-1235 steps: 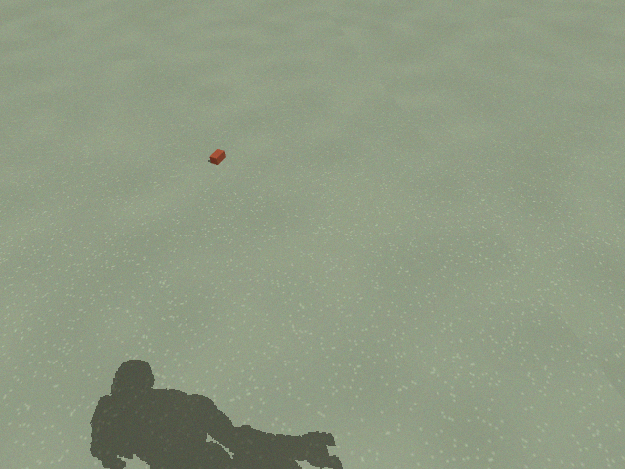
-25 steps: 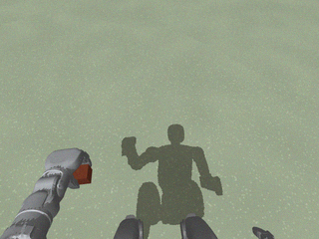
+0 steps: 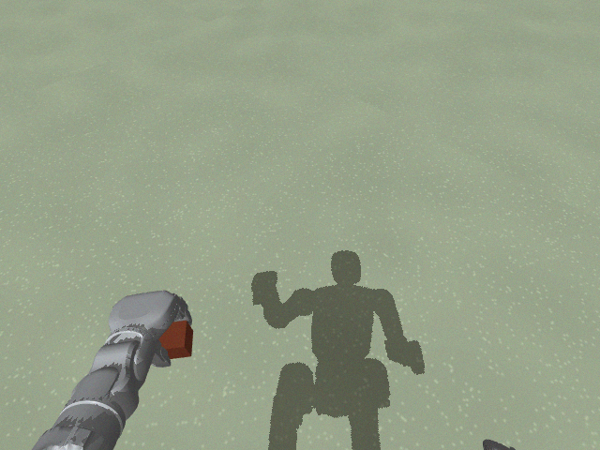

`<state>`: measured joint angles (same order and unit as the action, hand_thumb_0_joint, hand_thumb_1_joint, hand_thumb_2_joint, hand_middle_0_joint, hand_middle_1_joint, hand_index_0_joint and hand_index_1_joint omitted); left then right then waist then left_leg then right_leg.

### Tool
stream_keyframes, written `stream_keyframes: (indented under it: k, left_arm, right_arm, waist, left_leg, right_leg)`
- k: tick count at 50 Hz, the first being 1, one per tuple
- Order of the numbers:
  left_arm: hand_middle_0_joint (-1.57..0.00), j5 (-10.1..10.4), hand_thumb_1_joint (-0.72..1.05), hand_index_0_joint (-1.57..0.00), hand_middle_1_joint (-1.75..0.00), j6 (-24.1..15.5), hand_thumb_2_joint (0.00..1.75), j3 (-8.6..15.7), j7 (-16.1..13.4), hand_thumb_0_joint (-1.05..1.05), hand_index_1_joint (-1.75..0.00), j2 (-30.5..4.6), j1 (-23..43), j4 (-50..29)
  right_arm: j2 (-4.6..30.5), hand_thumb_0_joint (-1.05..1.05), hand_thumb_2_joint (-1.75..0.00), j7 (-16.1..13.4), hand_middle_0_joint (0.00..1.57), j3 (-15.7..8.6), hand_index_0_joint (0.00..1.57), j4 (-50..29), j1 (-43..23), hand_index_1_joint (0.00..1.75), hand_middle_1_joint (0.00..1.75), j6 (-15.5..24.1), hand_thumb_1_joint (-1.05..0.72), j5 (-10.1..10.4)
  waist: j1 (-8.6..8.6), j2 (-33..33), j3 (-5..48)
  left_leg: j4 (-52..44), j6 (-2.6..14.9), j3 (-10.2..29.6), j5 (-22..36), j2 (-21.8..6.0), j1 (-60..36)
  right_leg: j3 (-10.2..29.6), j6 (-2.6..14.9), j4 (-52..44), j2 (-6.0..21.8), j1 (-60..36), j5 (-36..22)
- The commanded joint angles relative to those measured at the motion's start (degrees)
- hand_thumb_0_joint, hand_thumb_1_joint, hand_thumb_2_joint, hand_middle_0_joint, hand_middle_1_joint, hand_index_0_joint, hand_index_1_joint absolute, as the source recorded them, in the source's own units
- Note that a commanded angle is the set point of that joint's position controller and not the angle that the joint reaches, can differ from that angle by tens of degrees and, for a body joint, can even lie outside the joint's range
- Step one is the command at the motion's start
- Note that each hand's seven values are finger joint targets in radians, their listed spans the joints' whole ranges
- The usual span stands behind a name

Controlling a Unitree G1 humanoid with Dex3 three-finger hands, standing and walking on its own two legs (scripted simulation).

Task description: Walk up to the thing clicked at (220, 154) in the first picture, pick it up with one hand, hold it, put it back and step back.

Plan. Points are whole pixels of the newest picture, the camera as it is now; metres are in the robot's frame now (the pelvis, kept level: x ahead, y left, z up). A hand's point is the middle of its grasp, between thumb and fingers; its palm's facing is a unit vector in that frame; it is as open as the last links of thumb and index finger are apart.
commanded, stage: hold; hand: left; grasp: from above
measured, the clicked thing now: (165, 341) +0.33 +0.22 -0.10
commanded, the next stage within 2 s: crouch in 1.94 s
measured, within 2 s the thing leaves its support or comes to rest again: neither
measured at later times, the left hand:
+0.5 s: hand (149, 322) +0.33 +0.22 -0.02, palm faces -0.45 -0.04 -0.89, open 7.1 cm
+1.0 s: hand (146, 331) +0.31 +0.22 +0.00, palm faces -0.44 -0.04 -0.90, open 7.1 cm
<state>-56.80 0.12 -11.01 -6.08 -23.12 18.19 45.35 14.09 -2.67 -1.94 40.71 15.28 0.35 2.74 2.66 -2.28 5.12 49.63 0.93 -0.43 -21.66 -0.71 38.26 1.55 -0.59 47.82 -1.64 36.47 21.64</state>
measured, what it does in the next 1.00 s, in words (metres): stands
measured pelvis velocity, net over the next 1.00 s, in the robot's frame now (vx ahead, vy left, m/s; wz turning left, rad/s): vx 0.01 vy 0.00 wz -0.01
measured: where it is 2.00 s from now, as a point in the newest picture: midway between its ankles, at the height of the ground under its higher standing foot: outside the picture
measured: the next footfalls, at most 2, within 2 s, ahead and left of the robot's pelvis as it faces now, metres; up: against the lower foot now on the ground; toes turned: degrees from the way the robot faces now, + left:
none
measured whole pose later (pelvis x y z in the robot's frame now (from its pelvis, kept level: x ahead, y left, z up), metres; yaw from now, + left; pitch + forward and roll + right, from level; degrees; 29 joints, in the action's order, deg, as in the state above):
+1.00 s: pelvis +0.01 +0.00 +0.03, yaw -1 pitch +2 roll +0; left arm -56.4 -1.1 -13.3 1.2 -23.5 14.5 36.4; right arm 14.7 -3.2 -1.0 37.8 12.4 -3.1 4.2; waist -0.1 -3.0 1.5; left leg 32.8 1.0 -1.8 -15.2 0.1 20.0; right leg 3.0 -0.6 32.8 -0.7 19.4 15.8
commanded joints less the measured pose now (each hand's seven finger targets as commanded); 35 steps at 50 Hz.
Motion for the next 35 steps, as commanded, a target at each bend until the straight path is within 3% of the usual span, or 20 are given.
stream_keyframes:
  k: [1,4,5,7,11,14,25,28,30,32,34,35]
  left_arm:
    - [-1.22,-0.4,0.85,-1.23,-0.2,-0.8,0.26,4.2,-1.7,0.0,-0.19,-11.7,18.6,-12.2]
    - [-1.21,-0.7,0.85,-1.23,-0.18,-0.7,0.21,4.7,-2.0,0.0,-0.16,-11.7,17.2,-11.0]
    - [-1.2,-1.1,0.84,-1.22,-0.18,-0.7,0.22,5.3,-1.9,0.0,-0.16,-13.2,17.9,-11.5]
    - [-1.2,-1.2,0.85,-1.22,-0.19,-0.6,0.22,4.4,-1.3,0.0,-0.17,-12.3,17.8,-10.8]
    - [-1.22,-0.5,0.88,-1.25,-0.2,-0.5,0.24,3.9,0.3,0.0,-0.18,-11.6,16.6,-10.3]
    - [-1.21,0.1,0.87,-1.24,-0.21,-0.6,0.24,3.1,1.7,0.0,-0.18,-10.5,15.5,-11.7]
    - [-1.2,-0.7,0.85,-1.22,-0.2,-1.5,0.26,4.6,3.2,0.0,-0.18,-12.7,16.9,-16.5]
    - [-1.21,-0.4,0.88,-1.23,-0.21,-1.3,0.29,4.7,3.4,0.0,-0.2,-12.6,16.6,-16.2]
    - [-1.22,-0.5,0.87,-1.24,-0.21,-1.1,0.28,3.5,3.6,0.0,-0.19,-11.5,16.3,-16.5]
    - [-1.22,-0.4,0.89,-1.25,-0.22,-0.9,0.28,4.2,3.8,0.0,-0.2,-12.2,15.5,-16.3]
    - [-1.22,-0.2,0.88,-1.24,-0.21,-0.7,0.29,2.6,4.5,0.0,-0.2,-10.7,15.4,-16.5]
    - [-1.22,0.0,0.89,-1.24,-0.22,-0.7,0.26,3.2,4.8,0.0,-0.19,-11.5,15.0,-16.6]
  right_arm:
    - [8.0,0.0,-0.9,-0.9,0.2,-2.9,0.2,-5.9,-0.4,0.3,0.3,1.9,-0.9,-0.1]
    - [8.1,0.0,-0.9,-0.9,0.2,-3.0,0.2,-5.4,-0.3,0.3,0.3,1.6,-0.9,0.0]
    - [8.4,0.0,-0.9,-1.0,0.2,-3.1,0.2,-5.4,-0.3,0.3,0.3,1.4,-0.9,0.1]
    - [8.4,0.0,-0.9,-0.9,0.2,-3.2,0.2,-5.3,-0.4,0.3,0.3,1.2,-0.9,0.1]
    - [8.5,0.0,-0.9,-0.7,0.2,-3.1,0.2,-6.1,-1.3,0.3,0.3,0.8,-0.9,0.4]
    - [8.4,0.0,-0.9,-0.6,0.2,-3.0,0.2,-6.8,-2.0,0.3,0.3,0.7,-0.9,0.4]
    - [8.7,0.0,-0.9,-0.8,0.2,-3.0,0.2,-8.1,-2.8,0.3,0.3,-0.2,-0.9,0.5]
    - [8.6,0.0,-0.9,-0.7,0.2,-3.0,0.2,-8.3,-3.2,0.3,0.3,-0.4,-0.9,0.7]
    - [8.6,0.0,-0.9,-0.7,0.2,-2.9,0.2,-8.4,-3.3,0.3,0.3,-0.6,-0.9,0.7]
    - [8.7,0.0,-0.9,-0.7,0.2,-2.9,0.2,-9.0,-4.5,0.3,0.3,-0.8,-0.9,0.9]
    - [8.3,0.0,-0.9,-0.7,0.2,-2.5,0.2,-9.3,-4.9,0.3,0.3,-0.8,-0.89,1.0]
    - [8.5,0.0,-0.9,-0.7,0.2,-2.4,0.2,-9.6,-5.4,0.3,0.3,-0.9,-0.9,1.0]
  waist:
    - [0.45,-1.3,16.7]
    - [0.26,-0.4,16.2]
    - [-0.15,0.1,16.8]
    - [0.41,-0.1,15.8]
    - [-0.72,0.2,13.5]
    - [-0.59,0.2,13.0]
    - [-1.28,0.7,14.8]
    - [-1.25,0.9,14.5]
    - [-1.22,0.3,13.4]
    - [-2.13,0.3,11.5]
    - [-1.64,1.4,10.5]
    - [-2.06,1.2,10.0]
  left_leg:
    - [-9.2,-0.46,0.3,12.8,1.4,-14.8]
    - [-10.1,-0.46,0.4,15.2,1.3,-16.3]
    - [-10.2,-0.24,0.1,16.7,1.4,-17.1]
    - [-11.0,-0.38,0.2,17.8,1.2,-18.1]
    - [-13.1,-0.36,0.0,16.4,1.5,-18.5]
    - [-14.1,-0.53,0.1,16.9,1.4,-18.9]
    - [-15.1,-0.02,-0.4,22.5,1.4,-23.2]
    - [-15.9,0.07,-0.6,22.7,1.4,-23.9]
    - [-16.8,-0.09,-0.5,22.1,1.2,-24.2]
    - [-18.2,-0.24,-0.4,19.4,1.2,-23.8]
    - [-18.8,-0.03,-0.4,17.7,1.2,-23.5]
    - [-19.1,0.05,-0.6,16.8,1.3,-23.5]
  right_leg:
    - [0.0,1.4,-9.4,-1.3,-8.0,-12.1]
    - [0.0,1.37,-10.2,-1.3,-9.5,-14.1]
    - [0.1,1.28,-10.7,-1.2,-10.4,-15.9]
    - [-0.1,1.35,-11.0,-1.4,-10.6,-16.1]
    - [-0.1,1.41,-13.0,-1.3,-12.1,-15.0]
    - [-0.1,1.56,-13.4,-1.5,-13.1,-15.0]
    - [0.1,1.3,-15.0,-1.3,-16.6,-20.2]
    - [0.1,1.25,-15.5,-1.3,-17.2,-20.4]
    - [-0.2,1.51,-15.9,-1.4,-17.0,-19.2]
    - [-0.3,1.59,-17.0,-1.4,-17.4,-16.9]
    - [-0.1,1.46,-17.8,-1.2,-17.4,-15.7]
    - [-0.1,1.36,-18.3,-1.1,-17.6,-15.0]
